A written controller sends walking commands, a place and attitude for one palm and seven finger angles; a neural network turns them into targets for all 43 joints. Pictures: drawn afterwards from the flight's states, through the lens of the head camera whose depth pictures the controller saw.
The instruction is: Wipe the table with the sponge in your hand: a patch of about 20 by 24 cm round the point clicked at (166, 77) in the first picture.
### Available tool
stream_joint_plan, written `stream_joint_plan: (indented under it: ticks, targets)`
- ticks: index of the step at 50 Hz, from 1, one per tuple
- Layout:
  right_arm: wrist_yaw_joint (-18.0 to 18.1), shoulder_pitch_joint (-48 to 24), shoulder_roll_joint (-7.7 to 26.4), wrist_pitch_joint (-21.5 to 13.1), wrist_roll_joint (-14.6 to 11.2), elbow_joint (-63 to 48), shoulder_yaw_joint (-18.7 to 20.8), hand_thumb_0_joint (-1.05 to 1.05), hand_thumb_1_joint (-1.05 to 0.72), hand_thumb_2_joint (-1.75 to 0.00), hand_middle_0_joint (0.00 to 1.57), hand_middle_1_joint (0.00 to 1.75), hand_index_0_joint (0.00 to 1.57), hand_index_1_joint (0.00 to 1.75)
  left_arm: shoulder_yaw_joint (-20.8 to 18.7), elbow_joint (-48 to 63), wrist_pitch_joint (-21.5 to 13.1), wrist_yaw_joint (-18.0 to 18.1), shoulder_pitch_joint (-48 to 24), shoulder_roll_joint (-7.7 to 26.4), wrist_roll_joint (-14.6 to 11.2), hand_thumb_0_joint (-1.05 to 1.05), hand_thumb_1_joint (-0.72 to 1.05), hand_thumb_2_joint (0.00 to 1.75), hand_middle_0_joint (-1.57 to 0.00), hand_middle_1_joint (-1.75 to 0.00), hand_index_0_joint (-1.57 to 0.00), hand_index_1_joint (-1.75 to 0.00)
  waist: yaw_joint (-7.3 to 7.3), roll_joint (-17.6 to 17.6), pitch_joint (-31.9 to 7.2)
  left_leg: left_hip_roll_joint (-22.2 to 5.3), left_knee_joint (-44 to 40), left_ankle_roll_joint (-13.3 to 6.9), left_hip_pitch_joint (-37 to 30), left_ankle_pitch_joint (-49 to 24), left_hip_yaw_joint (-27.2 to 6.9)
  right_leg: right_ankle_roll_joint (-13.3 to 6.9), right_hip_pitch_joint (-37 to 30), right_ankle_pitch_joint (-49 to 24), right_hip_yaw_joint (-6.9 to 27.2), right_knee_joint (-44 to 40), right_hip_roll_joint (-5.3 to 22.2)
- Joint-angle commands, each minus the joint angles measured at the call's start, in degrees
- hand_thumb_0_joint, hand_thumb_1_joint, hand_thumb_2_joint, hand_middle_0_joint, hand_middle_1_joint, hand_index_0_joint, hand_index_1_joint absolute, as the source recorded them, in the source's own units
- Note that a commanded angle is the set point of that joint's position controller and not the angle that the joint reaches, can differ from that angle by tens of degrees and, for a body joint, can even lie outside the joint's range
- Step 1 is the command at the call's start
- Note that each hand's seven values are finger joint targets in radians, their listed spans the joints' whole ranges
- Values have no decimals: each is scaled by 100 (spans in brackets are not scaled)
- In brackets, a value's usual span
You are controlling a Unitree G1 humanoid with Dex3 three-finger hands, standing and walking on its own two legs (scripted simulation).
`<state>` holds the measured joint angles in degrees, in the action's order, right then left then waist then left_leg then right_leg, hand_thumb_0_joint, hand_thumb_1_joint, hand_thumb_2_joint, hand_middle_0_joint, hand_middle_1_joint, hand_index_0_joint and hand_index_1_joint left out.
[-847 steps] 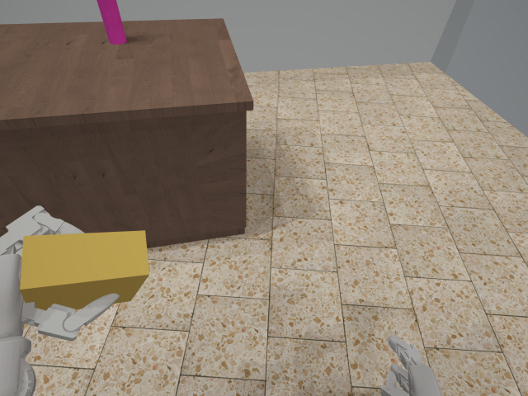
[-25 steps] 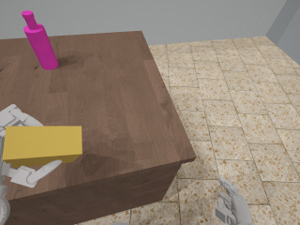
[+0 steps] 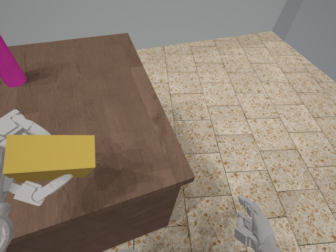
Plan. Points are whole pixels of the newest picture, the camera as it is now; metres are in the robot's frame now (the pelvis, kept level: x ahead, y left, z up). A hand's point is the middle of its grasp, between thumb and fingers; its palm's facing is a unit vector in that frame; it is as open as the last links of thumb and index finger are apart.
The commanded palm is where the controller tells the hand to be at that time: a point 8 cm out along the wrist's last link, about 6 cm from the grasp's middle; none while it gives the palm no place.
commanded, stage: shuffle to correct the standing spot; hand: left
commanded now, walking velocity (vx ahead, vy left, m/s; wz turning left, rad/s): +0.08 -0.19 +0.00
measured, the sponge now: (65, 159) +0.24 +0.21 +0.15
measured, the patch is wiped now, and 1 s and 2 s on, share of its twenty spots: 0.00 0.00 0.00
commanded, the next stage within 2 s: come to a stop and stand still in 0.32 s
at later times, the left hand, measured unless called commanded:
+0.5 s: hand (57, 153) +0.24 +0.22 +0.16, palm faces +0.31 -0.87 -0.39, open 9.6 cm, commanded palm +0.18 +0.26 +0.19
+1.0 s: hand (30, 157) +0.24 +0.28 +0.13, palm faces +0.34 -0.84 -0.42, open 9.6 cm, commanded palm +0.18 +0.30 +0.19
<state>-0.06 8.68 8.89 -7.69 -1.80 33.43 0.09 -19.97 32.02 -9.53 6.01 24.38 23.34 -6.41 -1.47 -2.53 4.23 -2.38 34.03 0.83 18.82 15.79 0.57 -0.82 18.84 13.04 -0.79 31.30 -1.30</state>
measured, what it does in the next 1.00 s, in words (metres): stands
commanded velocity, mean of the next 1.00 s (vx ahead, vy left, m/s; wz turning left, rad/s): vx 0.01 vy -0.08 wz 0.00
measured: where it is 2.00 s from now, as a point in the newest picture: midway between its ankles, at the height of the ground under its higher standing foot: outside the picture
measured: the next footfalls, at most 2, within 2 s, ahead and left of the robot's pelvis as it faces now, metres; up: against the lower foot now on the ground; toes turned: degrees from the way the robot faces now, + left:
none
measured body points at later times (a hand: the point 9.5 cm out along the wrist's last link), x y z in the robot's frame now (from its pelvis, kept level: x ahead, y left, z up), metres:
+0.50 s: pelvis +0.02 -0.02 +0.00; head +0.06 -0.01 +0.45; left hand +0.22 +0.26 +0.18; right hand +0.21 -0.26 -0.07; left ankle +0.02 +0.13 -0.73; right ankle +0.04 -0.11 -0.73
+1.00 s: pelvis +0.02 +0.02 +0.01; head +0.07 +0.05 +0.45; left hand +0.22 +0.32 +0.15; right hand +0.19 -0.22 -0.07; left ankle +0.02 +0.13 -0.73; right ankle +0.04 -0.11 -0.73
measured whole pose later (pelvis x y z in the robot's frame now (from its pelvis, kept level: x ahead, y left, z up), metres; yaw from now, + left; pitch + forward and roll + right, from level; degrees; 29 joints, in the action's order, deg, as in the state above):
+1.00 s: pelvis +0.02 +0.02 +0.01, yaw +2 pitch +1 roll -1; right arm 0.6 13.1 13.1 -10.5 -0.5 35.7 -0.1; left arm -18.9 22.6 -11.4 6.7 24.5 25.4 -3.0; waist -1.7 -3.1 5.8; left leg -0.5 29.6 -0.5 15.0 15.3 -0.2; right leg 0.7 14.2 13.0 -1.7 26.5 0.5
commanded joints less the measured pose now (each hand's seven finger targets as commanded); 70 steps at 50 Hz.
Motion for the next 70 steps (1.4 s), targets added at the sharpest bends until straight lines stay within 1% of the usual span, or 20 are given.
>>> stream_joint_plan:
  ticks: [1,8,12,21,27,28,29,30,31,36,39,42,43,44,48,50,55,59,62,70]
  targets:
    - [122,-295,801,-148,-76,-867,349,0,-90,-90,20,30,20,30,-916,1314,-252,158,38,1126,-196,0,10,130,-120,-160,-120,-160,85,359,-1213,-365,-282,-171,-495,-134,-305,-371,-314,-571,999,-799,991]
    - [251,-397,941,27,-162,-969,415,0,-90,-90,20,30,20,30,-1102,1174,-102,168,509,1235,-204,0,10,130,-120,-160,-120,-160,55,610,-1209,-753,-668,-281,-747,-1293,-624,-76,-457,-1017,443,-391,651]
    - [268,-200,991,35,-151,-967,455,0,-90,-90,20,30,20,30,-897,1264,-70,106,425,1079,-202,0,10,130,-120,-160,-120,-160,71,327,-1343,-633,-342,-253,-856,-1316,-346,-131,-645,-1553,637,-598,805]
    - [301,-299,983,88,-118,-943,415,0,-90,-90,20,30,20,30,-831,1418,9,164,230,1099,-124,0,10,130,-120,-160,-120,-160,58,632,-1231,-756,-504,-267,-1067,-1711,-438,-45,-619,-1666,520,-644,712]
    - [313,-350,959,98,-128,-924,339,0,-90,-90,20,30,20,30,-761,1091,70,203,336,945,-104,0,10,130,-120,-160,-120,-160,88,383,-1182,-409,-439,-192,-986,-1147,-260,-92,-845,-1732,757,-1062,916]
    - [832,447,1141,61,-208,-1100,-399,0,-90,-90,20,30,20,30,-2696,2177,-884,188,-5142,5441,169,0,10,130,-120,-160,-120,-160,257,1347,-779,-243,-1221,-343,-978,-600,-198,323,-1376,-145,-35,-849,196]
    - [643,17,532,-257,-185,-1015,156,0,-90,-90,20,30,20,30,-2163,171,-661,50,-3136,2224,159,0,10,130,-120,-160,-120,-160,3,664,-1075,-558,-806,-223,-758,-511,-241,108,-155,764,159,-729,360]
    - [439,-31,930,-325,-3,-843,154,0,-90,-90,20,30,20,30,-1832,-230,-501,102,-2034,2000,136,0,10,130,-120,-160,-120,-160,-17,446,-709,-292,-914,-144,-617,-234,-90,-14,-294,418,337,-984,145]
    - [335,-138,1248,-370,105,-880,229,0,-90,-90,20,30,20,30,-1655,-604,-456,92,-1789,1901,143,0,10,130,-120,-160,-120,-160,-101,456,-630,-168,-781,-152,-695,-185,64,-151,-264,45,609,-1123,264]
    - [-73,145,1165,-640,-20,-900,201,0,-90,-90,20,30,20,30,-260,-351,-655,-52,-103,555,-5,0,10,130,-120,-160,-120,-160,-193,247,-1026,67,-630,-224,-772,-440,-17,-168,-362,-14,770,-1226,545]
    - [-103,87,1155,-696,-30,-918,202,0,-90,-90,20,30,20,30,-141,19,-690,70,-142,566,98,0,10,130,-120,-160,-120,-160,-172,175,-885,-19,-896,-225,-710,-562,-126,-53,-395,-217,506,-1113,417]
    - [-5,-45,1199,-691,63,-867,240,0,-90,-90,20,30,20,30,-903,324,-803,223,-621,1297,195,0,10,130,-120,-160,-120,-160,-137,-252,-941,70,-808,-183,-555,-714,-214,-34,-644,-599,532,-1102,479]
    - [55,-129,1299,-623,95,-787,271,0,-90,-90,20,30,20,30,-1302,535,-811,295,-971,1853,247,0,10,130,-120,-160,-120,-160,-85,-84,-1018,70,-840,-177,-597,-577,-273,-34,-634,-471,582,-1059,484]
    - [93,-133,1131,-595,101,-757,245,0,-90,-90,20,30,20,30,-1110,512,-817,280,-958,1480,215,0,10,130,-120,-160,-120,-160,-59,-37,-955,57,-919,-189,-515,-631,-307,-40,-767,-619,468,-1002,516]
    - [105,-175,1205,-631,75,-717,287,0,-90,-90,20,30,20,30,-1226,1073,-781,362,-962,1763,201,0,10,130,-120,-160,-120,-160,-72,1152,-1393,1,-955,-194,-584,-1229,-462,-26,-1313,-1348,369,-551,507]
    - [57,-86,1159,-716,69,-732,270,0,-90,-90,20,30,20,30,-1036,1360,-830,341,-700,1522,160,0,10,130,-120,-160,-120,-160,-102,1376,-1550,-35,-822,-175,-688,-1920,-540,-23,-1416,-1665,236,-448,544]
    - [-56,-79,1214,-770,73,-641,392,0,-90,-90,20,30,20,30,-788,1429,-916,277,-24,1035,159,0,10,130,-120,-160,-120,-160,-37,1024,-1630,-210,-772,-71,-1061,-2868,-643,1,-1123,-1741,114,-323,529]
    - [-24,-158,1160,-522,71,-574,422,0,-90,-90,20,30,20,30,-684,521,-786,198,164,649,177,0,10,130,-120,-160,-120,-160,20,475,-1140,-404,-1175,38,-880,-2477,-673,75,-819,-1190,10,-393,478]
    - [42,-284,1121,-378,53,-668,400,0,-90,-90,20,30,20,30,-802,277,-731,133,-210,792,175,0,10,130,-120,-160,-120,-160,50,263,-943,-367,-1358,39,-578,-1651,-643,90,-940,-1049,73,-600,530]
    - [86,-462,1033,-407,99,-901,264,0,-90,-90,20,30,20,30,-579,1384,-710,115,-749,822,306,0,10,130,-120,-160,-120,-160,38,970,-1271,-258,-1419,-70,-580,-895,-607,50,-1422,-1070,116,-737,513]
